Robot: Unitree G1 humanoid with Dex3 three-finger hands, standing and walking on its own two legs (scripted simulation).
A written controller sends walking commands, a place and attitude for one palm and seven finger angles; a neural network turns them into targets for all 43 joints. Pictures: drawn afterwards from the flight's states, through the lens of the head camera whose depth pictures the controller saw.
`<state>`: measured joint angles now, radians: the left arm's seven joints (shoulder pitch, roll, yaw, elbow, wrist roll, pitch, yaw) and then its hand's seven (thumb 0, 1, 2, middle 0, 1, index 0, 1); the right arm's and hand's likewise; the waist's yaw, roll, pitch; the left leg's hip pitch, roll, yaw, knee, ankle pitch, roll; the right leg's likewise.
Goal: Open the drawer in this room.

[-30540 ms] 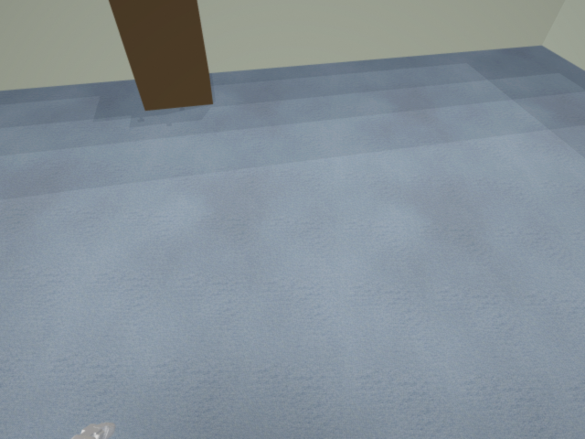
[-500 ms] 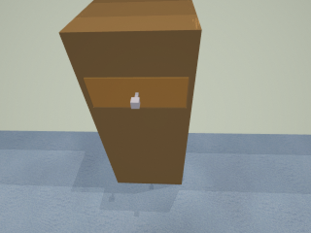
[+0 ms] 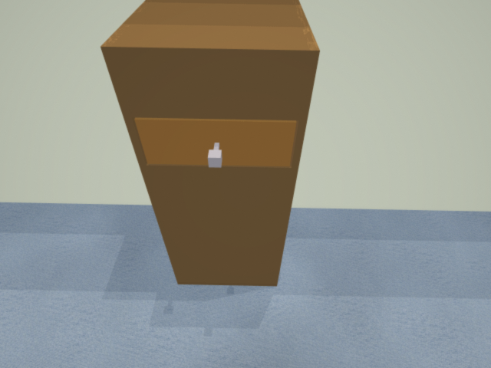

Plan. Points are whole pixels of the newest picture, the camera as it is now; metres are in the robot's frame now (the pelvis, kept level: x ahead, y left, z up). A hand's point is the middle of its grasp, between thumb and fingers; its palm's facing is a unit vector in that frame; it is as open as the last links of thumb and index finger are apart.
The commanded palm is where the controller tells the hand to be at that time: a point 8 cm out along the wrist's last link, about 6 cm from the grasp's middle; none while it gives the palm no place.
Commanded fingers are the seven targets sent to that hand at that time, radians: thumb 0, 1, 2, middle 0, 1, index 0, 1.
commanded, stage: come to a stop and stand still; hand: left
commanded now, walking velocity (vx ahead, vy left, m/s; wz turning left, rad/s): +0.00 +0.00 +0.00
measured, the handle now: (215, 153) +0.60 +0.11 +0.01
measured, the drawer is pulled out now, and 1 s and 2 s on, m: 0.00 0.00 0.00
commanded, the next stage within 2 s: look again from close up in 0.40 s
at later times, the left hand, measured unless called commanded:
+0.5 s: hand out of the picture -0.04 +0.14 -0.18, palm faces +0.11 -0.98 -0.15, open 7.4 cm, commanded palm none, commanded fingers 0.00 0.90 0.90 -0.20 -0.30 -0.20 -0.30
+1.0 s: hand out of the picture -0.01 +0.15 -0.17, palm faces +0.06 -0.98 -0.18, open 7.3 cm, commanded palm none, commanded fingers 0.00 0.90 0.90 -0.20 -0.30 -0.20 -0.30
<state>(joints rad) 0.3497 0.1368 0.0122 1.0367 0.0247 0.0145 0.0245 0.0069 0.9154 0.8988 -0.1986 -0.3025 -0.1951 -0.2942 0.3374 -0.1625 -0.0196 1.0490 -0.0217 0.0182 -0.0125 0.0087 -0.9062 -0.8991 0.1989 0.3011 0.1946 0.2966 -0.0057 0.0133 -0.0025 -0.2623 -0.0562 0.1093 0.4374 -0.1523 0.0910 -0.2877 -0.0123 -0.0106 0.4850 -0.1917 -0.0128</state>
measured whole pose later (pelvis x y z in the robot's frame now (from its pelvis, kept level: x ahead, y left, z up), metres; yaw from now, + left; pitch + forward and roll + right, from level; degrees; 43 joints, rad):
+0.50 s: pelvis -0.02 -0.02 -0.01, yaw +1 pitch -2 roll +1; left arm 0.39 0.10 0.03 1.04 0.03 0.02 0.02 0.00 0.91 0.90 -0.20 -0.30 -0.20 -0.29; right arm 0.32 -0.16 -0.03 1.06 -0.03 0.04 -0.02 0.01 -0.91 -0.90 0.20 0.30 0.19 0.30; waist 0.02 0.00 0.00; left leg -0.33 -0.05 0.10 0.50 -0.15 0.08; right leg -0.32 0.00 -0.02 0.63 -0.33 -0.03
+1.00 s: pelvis -0.01 -0.02 +0.01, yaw +1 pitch -1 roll +0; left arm 0.30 0.15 0.01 1.08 0.01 -0.01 0.03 0.01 0.92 0.90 -0.20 -0.30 -0.19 -0.29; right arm 0.36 -0.11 0.01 1.12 -0.01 -0.02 -0.03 0.01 -0.91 -0.90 0.20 0.30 0.19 0.30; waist 0.00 -0.01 0.01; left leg -0.18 -0.03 0.03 0.41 -0.22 0.03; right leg -0.24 0.02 -0.03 0.42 -0.17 -0.03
